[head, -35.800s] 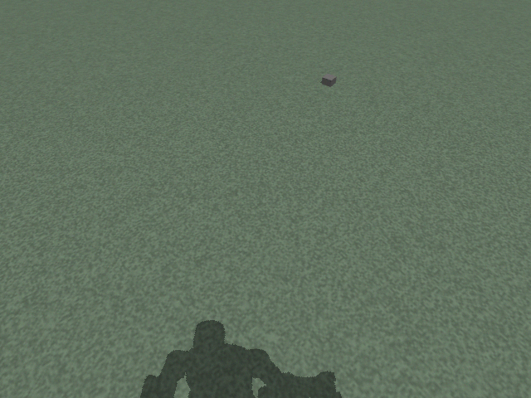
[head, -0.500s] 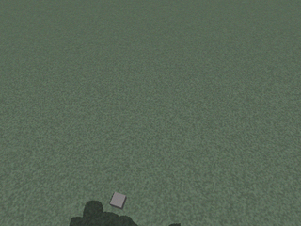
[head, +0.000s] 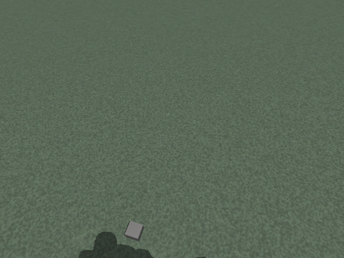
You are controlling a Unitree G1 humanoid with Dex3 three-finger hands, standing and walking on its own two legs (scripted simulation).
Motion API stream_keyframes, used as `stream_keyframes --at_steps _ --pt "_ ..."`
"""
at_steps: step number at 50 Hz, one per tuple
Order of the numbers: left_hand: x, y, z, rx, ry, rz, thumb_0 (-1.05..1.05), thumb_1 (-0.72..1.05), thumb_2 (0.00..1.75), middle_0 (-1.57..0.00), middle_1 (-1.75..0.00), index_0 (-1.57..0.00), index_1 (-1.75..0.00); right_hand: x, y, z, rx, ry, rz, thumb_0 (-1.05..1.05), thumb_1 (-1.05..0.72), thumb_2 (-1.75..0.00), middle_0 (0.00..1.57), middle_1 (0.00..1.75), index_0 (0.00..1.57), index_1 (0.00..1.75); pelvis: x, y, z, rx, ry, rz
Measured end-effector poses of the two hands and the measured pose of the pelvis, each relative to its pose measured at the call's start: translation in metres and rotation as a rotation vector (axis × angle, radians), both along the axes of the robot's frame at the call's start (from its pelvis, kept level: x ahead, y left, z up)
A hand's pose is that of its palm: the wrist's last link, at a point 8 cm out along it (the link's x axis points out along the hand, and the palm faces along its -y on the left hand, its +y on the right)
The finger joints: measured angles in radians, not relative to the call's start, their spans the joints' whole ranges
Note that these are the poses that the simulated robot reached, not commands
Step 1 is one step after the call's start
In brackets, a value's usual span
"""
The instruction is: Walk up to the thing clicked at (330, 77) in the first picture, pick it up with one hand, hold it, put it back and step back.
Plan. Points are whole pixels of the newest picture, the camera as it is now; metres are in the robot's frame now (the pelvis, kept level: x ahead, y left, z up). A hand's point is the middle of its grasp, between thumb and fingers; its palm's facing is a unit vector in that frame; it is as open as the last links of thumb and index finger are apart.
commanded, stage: stand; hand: left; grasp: from above
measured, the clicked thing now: (134, 231) +0.43 +0.23 -0.76
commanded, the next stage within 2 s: rise first in 0.10 s
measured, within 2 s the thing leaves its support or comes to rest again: neither
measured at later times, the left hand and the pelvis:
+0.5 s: hand out of the picture +0.14 +0.26 -0.17, palm faces -0.01 -0.92 -0.40, open 9.7 cm; pelvis -0.02 +0.01 -0.02, yaw +1 degrees
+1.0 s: hand out of the picture +0.12 +0.27 -0.24, palm faces -0.01 -0.82 -0.58, open 14.0 cm; pelvis -0.02 +0.01 -0.08, yaw +1 degrees
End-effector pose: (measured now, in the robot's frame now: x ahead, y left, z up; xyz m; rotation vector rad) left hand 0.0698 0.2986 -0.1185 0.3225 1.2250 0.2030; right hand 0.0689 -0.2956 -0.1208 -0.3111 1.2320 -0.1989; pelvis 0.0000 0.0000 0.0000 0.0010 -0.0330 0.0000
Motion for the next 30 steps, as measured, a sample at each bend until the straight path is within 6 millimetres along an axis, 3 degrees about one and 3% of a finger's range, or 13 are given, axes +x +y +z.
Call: stream_keyframes --at_steps 11,16,22,30 --pt "-0.008 0.000 -0.002 -0.001 0.021 0.002 0.01 0.90 0.90 -0.20 -0.30 -0.20 -0.31 -0.007 0.001 -0.001 0.001 0.019 -0.004 0.01 -0.90 -0.90 0.20 0.30 0.21 0.30 -0.001 0.000 0.000 -0.001 0.002 0.000" --pt "0.021 -0.004 -0.004 -0.012 -0.078 0.039 0.01 0.82 0.91 -0.20 -0.40 -0.18 -0.41 0.000 0.013 -0.002 0.011 -0.084 -0.005 0.01 -0.89 -0.90 0.20 0.30 0.21 0.30 -0.011 0.002 -0.006 -0.003 0.055 0.020" --pt "0.058 0.002 -0.015 0.024 -0.101 -0.016 0.01 0.53 0.90 -0.18 -0.66 -0.17 -0.67 0.000 0.034 -0.009 0.048 -0.137 -0.014 0.01 -0.87 -0.89 0.20 0.30 0.21 0.30 -0.018 0.003 -0.018 -0.002 0.135 0.012" --pt "0.057 0.004 -0.026 0.093 -0.019 -0.016 0.01 -0.02 0.89 -0.18 -0.88 -0.17 -0.89 0.006 0.052 -0.015 0.084 -0.196 -0.017 0.01 -0.88 -0.89 0.20 0.30 0.21 0.30 -0.015 0.010 -0.029 -0.008 0.182 0.009"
